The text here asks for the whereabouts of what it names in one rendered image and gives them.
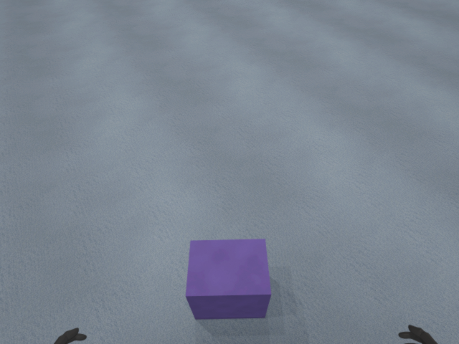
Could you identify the carton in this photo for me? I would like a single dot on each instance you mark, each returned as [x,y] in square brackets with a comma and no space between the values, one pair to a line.
[228,279]

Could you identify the robot left hand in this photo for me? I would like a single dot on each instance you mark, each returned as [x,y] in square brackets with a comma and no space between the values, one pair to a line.
[69,336]

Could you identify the robot right hand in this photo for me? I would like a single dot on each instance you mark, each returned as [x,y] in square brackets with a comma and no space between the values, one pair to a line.
[417,334]

